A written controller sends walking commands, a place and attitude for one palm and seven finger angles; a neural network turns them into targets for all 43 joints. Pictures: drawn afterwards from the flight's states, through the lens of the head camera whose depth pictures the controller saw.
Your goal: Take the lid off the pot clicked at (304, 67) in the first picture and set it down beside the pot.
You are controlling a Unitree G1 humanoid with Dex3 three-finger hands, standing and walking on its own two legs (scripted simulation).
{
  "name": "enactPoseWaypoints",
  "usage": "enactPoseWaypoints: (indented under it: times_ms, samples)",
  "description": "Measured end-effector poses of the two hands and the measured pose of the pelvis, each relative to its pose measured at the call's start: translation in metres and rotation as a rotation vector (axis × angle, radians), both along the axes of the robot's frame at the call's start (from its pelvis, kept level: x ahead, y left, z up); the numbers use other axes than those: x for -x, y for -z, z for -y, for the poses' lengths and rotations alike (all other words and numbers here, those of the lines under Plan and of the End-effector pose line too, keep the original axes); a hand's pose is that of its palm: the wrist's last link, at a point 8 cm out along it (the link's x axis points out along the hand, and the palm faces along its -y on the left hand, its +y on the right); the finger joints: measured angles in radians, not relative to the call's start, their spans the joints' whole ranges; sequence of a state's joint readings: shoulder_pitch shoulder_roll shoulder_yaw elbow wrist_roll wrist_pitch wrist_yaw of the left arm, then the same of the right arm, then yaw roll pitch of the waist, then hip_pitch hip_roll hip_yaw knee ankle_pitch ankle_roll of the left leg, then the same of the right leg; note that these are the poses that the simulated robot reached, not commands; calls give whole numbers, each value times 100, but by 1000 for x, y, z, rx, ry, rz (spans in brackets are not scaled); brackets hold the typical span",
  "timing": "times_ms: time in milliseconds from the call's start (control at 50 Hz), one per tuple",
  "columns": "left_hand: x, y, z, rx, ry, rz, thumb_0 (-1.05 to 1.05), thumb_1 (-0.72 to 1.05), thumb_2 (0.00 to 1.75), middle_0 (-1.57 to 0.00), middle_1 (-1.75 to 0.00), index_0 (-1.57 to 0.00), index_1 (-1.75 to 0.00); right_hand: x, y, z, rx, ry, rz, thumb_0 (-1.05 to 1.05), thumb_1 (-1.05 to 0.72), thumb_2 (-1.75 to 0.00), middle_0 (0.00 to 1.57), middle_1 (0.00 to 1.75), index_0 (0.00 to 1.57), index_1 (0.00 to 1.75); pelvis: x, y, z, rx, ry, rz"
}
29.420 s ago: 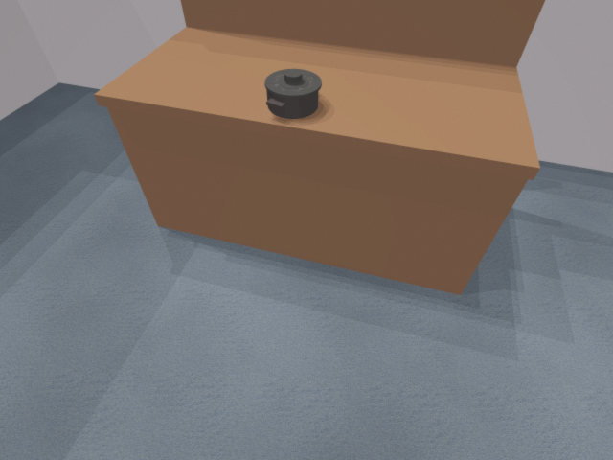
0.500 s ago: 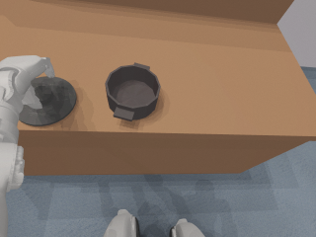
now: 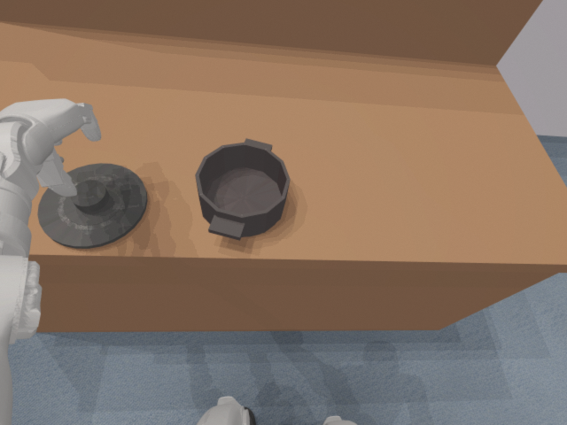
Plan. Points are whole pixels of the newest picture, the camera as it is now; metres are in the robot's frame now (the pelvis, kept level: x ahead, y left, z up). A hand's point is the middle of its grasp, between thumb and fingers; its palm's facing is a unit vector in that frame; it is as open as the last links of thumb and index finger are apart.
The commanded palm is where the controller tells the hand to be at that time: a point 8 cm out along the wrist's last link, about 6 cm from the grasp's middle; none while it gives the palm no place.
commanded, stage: raise the empty hand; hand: left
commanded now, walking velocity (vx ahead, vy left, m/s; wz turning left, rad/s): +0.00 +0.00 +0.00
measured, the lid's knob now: (90, 196) +0.48 +0.30 -0.05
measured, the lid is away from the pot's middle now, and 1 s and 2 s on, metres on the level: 0.25 0.25 0.25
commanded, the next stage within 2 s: draw the hand back to the body in 0.52 s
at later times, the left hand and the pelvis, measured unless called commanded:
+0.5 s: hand (42, 133) +0.47 +0.30 +0.11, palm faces -0.41 -0.11 -0.90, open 11.0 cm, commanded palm +0.50 +0.29 +0.17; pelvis +0.01 -0.01 +0.01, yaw +1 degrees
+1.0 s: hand (34, 158) +0.42 +0.30 +0.11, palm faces -0.39 -0.09 -0.92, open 11.0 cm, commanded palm +0.42 +0.29 +0.18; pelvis +0.01 -0.02 +0.02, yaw +2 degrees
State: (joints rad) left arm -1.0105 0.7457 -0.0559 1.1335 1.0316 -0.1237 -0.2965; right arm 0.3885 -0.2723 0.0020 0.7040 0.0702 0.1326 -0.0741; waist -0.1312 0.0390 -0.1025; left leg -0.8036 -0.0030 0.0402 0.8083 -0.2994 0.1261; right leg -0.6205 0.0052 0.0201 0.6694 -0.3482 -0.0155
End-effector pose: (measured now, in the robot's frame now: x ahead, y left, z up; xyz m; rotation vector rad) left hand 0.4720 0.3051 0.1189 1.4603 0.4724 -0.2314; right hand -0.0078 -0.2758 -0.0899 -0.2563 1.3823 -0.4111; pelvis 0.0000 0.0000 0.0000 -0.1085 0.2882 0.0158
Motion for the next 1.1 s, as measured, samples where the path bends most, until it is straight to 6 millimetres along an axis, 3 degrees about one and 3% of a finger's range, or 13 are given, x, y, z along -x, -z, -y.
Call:
enactPoseWaypoints:
  times_ms: [460, 740, 900, 1100]
  samples:
    - [2, -51, 4, -13, -6, 21, 0, 2, 59, -35, -90, -34, -89, -35, -7, 11, -19, -45, 82, 1, -90, -90, 20, 30, 21, 30, -10, -14, 9, -25, -12, 55]
    - [6, -52, 6, -9, 8, 19, 0, 2, 59, -35, -90, -34, -89, -44, -9, 19, -24, -51, 79, 1, -90, -90, 20, 30, 21, 30, -13, -16, 16, -31, -15, 60]
    - [26, -52, 6, -12, 20, 38, 0, 2, 59, -35, -90, -34, -89, -64, -7, 15, -74, -67, 119, 1, -90, -90, 20, 30, 20, 30, -14, -20, 19, -37, -19, 89]
    - [64, -52, 5, -14, 16, 37, 0, 2, 59, -35, -90, -34, -89, -116, -10, 5, -121, -162, 227, 1, -90, -90, 20, 30, 20, 30, -8, -24, 25, -48, -42, 137]
